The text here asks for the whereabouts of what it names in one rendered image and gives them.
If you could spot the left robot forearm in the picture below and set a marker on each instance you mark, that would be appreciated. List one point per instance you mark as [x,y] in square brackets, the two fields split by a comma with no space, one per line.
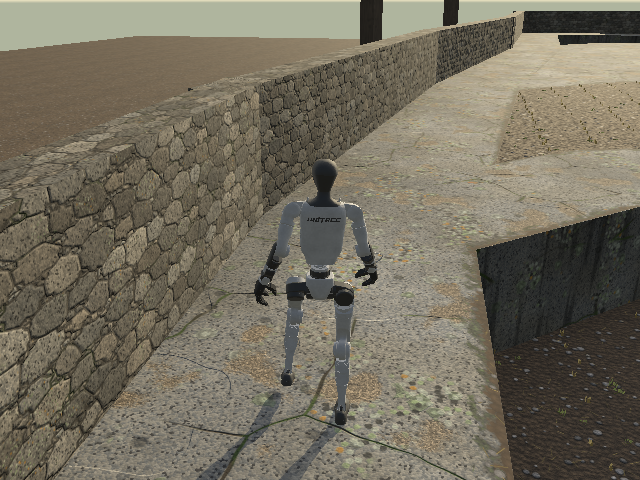
[270,267]

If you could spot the left robot upper arm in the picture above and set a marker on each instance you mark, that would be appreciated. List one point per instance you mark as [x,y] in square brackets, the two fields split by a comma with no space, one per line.
[290,211]

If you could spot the humanoid robot head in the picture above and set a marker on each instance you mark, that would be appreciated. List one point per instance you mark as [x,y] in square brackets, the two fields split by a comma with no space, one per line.
[324,173]

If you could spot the right robot forearm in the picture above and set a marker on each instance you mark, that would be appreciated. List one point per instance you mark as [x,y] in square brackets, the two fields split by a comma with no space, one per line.
[369,261]

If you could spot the robot torso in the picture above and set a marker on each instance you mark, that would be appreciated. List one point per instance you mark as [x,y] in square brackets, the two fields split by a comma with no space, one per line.
[321,240]

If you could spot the right robot upper arm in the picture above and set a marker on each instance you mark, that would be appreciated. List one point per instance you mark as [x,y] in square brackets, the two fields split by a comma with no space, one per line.
[354,213]

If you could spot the robot left hand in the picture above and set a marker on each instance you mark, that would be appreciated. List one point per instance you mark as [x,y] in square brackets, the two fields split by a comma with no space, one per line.
[260,290]

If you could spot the robot right hand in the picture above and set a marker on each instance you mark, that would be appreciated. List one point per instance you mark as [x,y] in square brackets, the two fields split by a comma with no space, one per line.
[371,280]

